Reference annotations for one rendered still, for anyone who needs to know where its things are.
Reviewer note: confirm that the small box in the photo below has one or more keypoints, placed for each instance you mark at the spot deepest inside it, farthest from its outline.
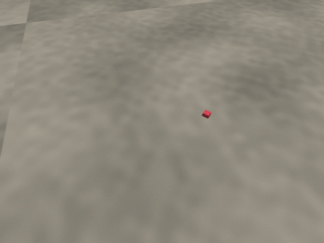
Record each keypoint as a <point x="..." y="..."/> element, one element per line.
<point x="206" y="114"/>

